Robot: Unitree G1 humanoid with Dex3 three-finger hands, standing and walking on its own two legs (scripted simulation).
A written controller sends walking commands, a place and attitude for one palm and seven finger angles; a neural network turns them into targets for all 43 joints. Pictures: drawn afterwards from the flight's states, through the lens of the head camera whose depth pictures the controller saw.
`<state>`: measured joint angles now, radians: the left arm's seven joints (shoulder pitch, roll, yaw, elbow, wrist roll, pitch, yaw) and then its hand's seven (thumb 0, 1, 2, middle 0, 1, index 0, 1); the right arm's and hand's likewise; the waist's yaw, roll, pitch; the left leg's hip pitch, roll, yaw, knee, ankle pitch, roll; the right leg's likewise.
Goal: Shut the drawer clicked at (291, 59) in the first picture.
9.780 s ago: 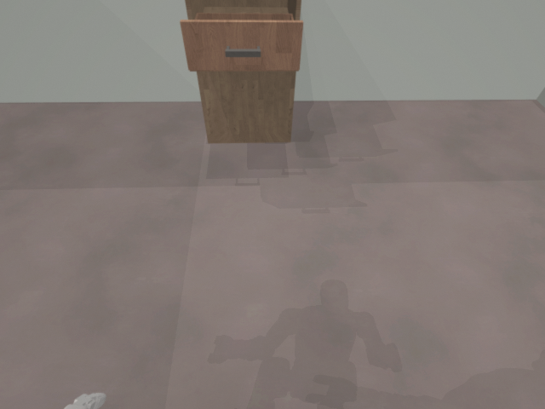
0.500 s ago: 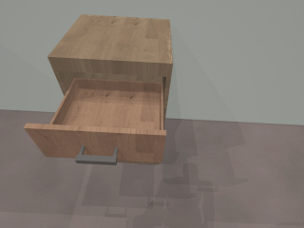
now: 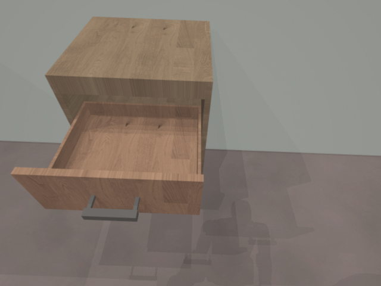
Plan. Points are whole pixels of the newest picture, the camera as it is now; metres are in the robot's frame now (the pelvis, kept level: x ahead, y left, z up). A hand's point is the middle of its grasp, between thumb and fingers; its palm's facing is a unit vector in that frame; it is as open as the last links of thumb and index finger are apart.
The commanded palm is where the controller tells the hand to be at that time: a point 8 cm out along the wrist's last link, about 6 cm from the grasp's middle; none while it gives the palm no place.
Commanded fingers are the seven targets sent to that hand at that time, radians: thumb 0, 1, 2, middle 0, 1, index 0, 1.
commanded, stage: come to a stop and stand still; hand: left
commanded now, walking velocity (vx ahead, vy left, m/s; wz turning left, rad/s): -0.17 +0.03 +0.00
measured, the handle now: (112, 207) +0.31 +0.22 -0.07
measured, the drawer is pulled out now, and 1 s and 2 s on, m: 0.30 0.30 0.30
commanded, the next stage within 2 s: look again from close up in 0.86 s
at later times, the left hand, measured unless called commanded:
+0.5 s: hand out of the picture -0.01 +0.20 -0.17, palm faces +0.01 -0.97 -0.23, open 7.3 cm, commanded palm none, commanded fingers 0.00 0.90 0.90 -0.20 -0.30 -0.20 -0.30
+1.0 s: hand out of the picture -0.11 +0.18 -0.17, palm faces +0.02 -0.98 -0.18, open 7.4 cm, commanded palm none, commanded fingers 0.00 0.90 0.90 -0.20 -0.30 -0.20 -0.30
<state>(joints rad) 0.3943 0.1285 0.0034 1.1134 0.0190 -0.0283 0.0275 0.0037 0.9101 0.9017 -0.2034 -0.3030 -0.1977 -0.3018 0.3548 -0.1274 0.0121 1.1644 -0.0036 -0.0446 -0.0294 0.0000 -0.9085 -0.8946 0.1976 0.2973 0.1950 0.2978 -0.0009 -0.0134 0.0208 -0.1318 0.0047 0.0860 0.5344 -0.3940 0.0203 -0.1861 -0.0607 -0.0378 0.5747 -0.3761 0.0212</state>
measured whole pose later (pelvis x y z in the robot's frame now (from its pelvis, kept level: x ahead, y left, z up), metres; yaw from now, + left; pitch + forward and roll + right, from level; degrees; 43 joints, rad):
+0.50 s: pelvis -0.05 +0.01 +0.00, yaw +0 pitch -2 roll +0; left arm 0.25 0.20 -0.01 1.04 0.02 0.00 0.05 0.01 0.91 0.90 -0.20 -0.30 -0.20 -0.30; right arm 0.23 -0.19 -0.01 1.01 -0.01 0.00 -0.02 0.00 -0.91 -0.89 0.20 0.30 0.19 0.30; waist -0.01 -0.01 0.02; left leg -0.20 0.00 0.09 0.57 -0.35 0.04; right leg -0.23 -0.07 -0.04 0.56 -0.30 0.05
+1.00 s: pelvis -0.07 +0.01 +0.01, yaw +0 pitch -1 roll +0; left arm 0.38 0.14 -0.02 1.11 0.02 -0.01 0.03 0.00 0.91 0.90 -0.20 -0.30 -0.20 -0.30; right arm 0.34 -0.15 0.01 1.12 0.00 -0.01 -0.01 0.00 -0.91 -0.89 0.20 0.30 0.20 0.30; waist 0.00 -0.01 0.02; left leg -0.19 -0.02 0.09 0.45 -0.25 0.05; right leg -0.23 -0.08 -0.03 0.46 -0.21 0.04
